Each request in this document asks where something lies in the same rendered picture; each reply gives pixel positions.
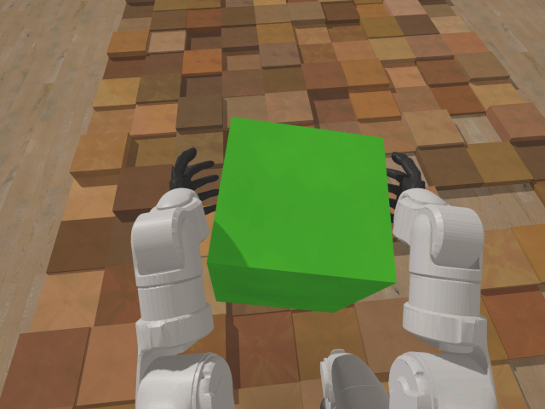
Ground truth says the robot right forearm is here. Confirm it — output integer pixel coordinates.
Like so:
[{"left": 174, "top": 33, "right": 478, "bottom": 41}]
[{"left": 393, "top": 188, "right": 498, "bottom": 409}]

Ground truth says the left robot upper arm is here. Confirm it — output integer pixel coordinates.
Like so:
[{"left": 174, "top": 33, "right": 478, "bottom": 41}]
[{"left": 136, "top": 352, "right": 235, "bottom": 409}]

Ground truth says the carton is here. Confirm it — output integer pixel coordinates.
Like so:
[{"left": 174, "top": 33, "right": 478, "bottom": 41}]
[{"left": 207, "top": 117, "right": 397, "bottom": 313}]

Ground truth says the right robot shin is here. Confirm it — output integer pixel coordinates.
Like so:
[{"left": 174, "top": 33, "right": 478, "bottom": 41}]
[{"left": 325, "top": 349, "right": 346, "bottom": 409}]

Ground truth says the robot left hand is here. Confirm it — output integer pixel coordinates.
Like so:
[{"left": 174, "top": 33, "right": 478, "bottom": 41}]
[{"left": 169, "top": 147, "right": 219, "bottom": 215}]

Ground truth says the robot left forearm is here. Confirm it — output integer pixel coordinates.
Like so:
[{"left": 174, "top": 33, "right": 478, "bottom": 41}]
[{"left": 131, "top": 188, "right": 214, "bottom": 409}]

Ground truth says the robot right hand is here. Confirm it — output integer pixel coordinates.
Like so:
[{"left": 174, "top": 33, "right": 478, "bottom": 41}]
[{"left": 387, "top": 152, "right": 425, "bottom": 223}]

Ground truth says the right robot upper arm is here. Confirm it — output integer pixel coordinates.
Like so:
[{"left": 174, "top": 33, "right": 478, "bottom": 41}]
[{"left": 389, "top": 352, "right": 497, "bottom": 409}]

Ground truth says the robot right thigh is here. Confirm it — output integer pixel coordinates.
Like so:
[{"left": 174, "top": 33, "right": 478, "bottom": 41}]
[{"left": 320, "top": 353, "right": 390, "bottom": 409}]

